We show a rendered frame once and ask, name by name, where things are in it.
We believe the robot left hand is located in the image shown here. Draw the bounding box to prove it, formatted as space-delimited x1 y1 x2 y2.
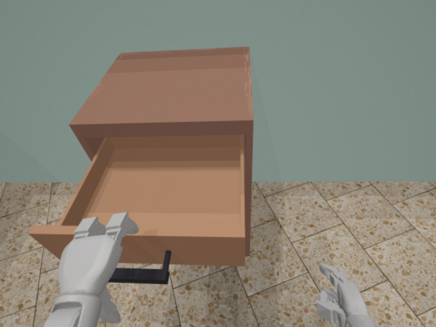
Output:
58 212 139 324

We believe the robot left forearm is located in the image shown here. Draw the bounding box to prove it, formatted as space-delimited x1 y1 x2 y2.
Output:
43 292 102 327

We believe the cabinet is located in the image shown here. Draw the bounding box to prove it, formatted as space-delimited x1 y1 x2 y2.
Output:
69 46 253 256

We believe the handle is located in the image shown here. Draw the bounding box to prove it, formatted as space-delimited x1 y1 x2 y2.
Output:
108 251 171 284

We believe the drawer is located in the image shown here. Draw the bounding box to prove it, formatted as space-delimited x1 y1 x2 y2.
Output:
29 135 245 266

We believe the robot right hand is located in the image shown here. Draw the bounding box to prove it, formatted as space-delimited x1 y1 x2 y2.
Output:
316 263 370 327

